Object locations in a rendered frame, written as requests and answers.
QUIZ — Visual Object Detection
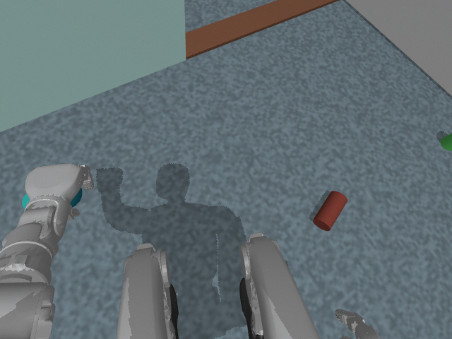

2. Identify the left robot arm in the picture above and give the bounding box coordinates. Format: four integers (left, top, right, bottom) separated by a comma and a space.
0, 196, 69, 339

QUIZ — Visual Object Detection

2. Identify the left robot hand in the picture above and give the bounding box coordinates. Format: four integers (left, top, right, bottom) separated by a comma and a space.
25, 163, 94, 220

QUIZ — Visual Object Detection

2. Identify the right robot hand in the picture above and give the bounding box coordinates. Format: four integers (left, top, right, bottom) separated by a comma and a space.
335, 309, 381, 339

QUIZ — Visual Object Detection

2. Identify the right robot foot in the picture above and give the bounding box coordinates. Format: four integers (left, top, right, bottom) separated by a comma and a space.
239, 277, 264, 339

